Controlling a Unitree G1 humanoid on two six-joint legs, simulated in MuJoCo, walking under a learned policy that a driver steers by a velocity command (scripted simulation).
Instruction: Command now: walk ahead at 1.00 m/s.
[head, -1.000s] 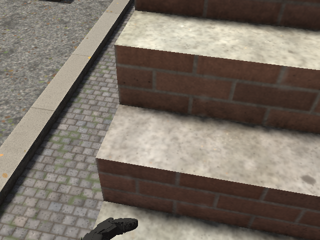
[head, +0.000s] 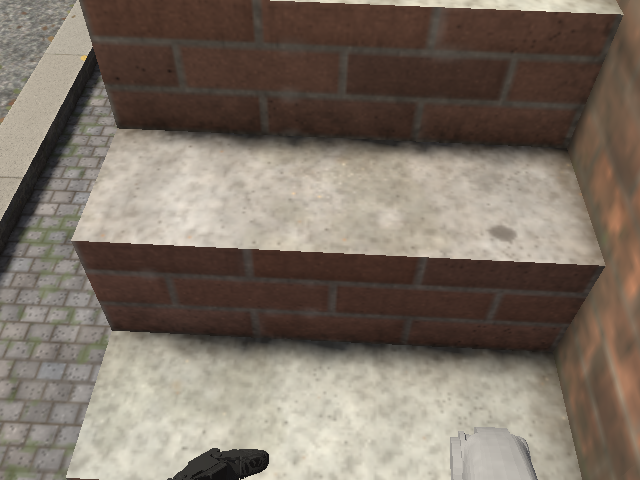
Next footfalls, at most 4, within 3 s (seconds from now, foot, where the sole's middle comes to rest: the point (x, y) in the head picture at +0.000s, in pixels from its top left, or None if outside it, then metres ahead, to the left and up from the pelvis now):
0.12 right None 0.15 -0.23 -0.55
0.62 left None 0.24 0.18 -0.56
1.10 right None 0.21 -0.13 -0.56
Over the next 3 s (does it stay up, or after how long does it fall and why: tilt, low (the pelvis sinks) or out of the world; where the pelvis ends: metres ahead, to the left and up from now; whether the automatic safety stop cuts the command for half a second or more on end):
stays up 0.18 0.02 0.23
